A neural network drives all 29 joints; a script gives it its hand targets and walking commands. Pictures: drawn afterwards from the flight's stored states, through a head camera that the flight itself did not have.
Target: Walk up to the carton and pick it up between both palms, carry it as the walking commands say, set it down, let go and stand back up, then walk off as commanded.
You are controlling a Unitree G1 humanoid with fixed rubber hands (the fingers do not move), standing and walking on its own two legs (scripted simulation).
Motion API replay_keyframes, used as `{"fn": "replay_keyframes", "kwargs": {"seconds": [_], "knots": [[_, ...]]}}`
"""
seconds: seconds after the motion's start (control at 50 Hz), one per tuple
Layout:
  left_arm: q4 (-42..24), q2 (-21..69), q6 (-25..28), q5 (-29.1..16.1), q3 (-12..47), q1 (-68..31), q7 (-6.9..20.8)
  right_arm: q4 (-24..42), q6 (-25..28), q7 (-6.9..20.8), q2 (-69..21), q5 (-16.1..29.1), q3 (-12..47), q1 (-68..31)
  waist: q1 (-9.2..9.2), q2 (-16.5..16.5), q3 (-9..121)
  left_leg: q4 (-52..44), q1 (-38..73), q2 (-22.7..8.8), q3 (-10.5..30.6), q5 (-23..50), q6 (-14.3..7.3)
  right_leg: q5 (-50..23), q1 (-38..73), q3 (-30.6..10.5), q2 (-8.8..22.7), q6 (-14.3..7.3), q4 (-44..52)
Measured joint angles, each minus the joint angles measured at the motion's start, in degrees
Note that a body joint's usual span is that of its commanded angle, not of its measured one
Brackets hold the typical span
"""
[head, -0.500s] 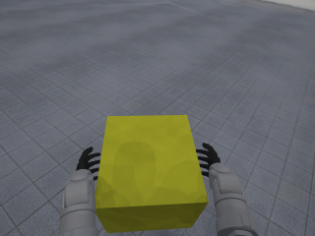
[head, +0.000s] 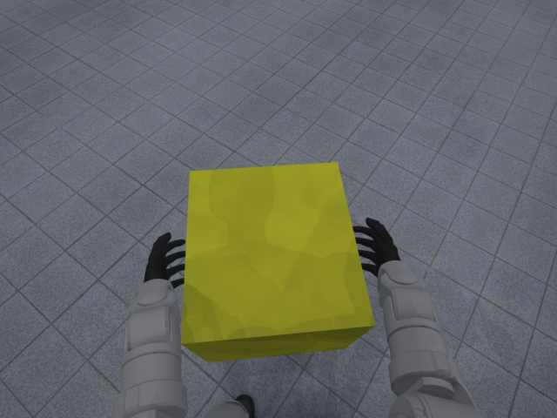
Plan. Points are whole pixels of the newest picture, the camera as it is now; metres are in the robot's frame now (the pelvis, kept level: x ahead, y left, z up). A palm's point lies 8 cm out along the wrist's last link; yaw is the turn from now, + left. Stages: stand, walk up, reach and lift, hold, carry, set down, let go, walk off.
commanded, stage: set down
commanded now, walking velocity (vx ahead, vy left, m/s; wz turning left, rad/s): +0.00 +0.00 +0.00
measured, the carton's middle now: (271, 264) +0.38 +0.06 -0.13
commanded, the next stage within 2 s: none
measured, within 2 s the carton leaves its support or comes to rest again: neither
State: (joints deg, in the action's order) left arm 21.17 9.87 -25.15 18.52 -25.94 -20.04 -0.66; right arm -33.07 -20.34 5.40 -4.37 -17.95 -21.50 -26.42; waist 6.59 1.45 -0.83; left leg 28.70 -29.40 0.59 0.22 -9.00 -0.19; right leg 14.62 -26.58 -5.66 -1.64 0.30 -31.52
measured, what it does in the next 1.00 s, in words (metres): lowers itself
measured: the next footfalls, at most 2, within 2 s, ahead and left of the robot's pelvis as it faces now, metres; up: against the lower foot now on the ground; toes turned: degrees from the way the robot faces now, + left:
none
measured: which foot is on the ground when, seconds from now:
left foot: down 0.00-1.00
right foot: down 0.00-1.00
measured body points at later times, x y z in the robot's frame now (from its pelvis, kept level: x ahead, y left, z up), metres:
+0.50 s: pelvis -0.02 -0.02 -0.06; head +0.17 +0.00 +0.35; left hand +0.33 +0.23 -0.13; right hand +0.40 -0.12 -0.13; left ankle +0.05 +0.12 -0.73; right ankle +0.01 -0.13 -0.73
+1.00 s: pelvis -0.05 -0.01 -0.14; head +0.18 +0.01 +0.25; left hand +0.36 +0.23 -0.21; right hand +0.43 -0.11 -0.22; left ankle +0.05 +0.12 -0.73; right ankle +0.01 -0.13 -0.73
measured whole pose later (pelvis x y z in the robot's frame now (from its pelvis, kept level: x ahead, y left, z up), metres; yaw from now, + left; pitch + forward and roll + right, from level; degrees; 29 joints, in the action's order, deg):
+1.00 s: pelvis -0.05 -0.01 -0.14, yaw +0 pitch +41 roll +0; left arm 25.4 3.1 -23.2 14.9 -30.8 -42.5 2.0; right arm -38.3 -19.1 1.4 0.8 -12.9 -23.6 -49.5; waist 6.4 4.8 10.9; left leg 68.8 -91.8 -0.2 1.9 -18.2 1.4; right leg 24.8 -88.7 -3.4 -4.7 0.3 -72.5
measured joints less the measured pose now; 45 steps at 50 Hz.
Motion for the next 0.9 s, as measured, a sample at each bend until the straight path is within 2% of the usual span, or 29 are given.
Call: {"fn": "replay_keyframes", "kwargs": {"seconds": [0.16,0.44,0.9], "knots": [[0.83,-1.82,2.90,-0.71,-1.34,-2.59,1.85,0.72,1.56,-2.13,-1.21,0.67,-0.29,-2.88,-0.46,0.54,2.50,5.77,-12.08,-0.76,1.25,-1.09,1.04,1.44,-12.00,1.29,-1.14,-0.70,-6.11],[2.12,-4.68,4.23,-1.24,-3.91,-8.81,5.06,2.08,2.36,-4.21,-2.38,1.64,-1.06,-7.35,-0.35,1.71,6.60,16.74,-31.14,-1.17,2.40,-3.91,2.04,4.62,-30.96,2.59,-2.20,-1.33,-17.41],[3.13,-6.16,2.47,-3.53,-4.52,-19.73,3.03,-3.26,1.70,-4.01,3.72,4.90,-1.92,-20.05,-0.21,3.18,11.46,36.20,-58.03,-0.87,1.60,-8.30,1.55,9.15,-57.81,2.17,-2.90,-0.16,-36.92]]}}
